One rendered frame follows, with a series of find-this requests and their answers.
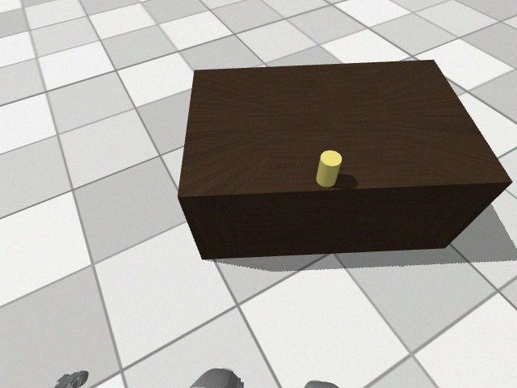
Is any can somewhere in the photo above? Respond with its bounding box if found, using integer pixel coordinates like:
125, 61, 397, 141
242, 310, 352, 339
316, 150, 342, 188

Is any left robot hand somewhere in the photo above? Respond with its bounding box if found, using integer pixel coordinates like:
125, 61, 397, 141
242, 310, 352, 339
54, 370, 89, 388

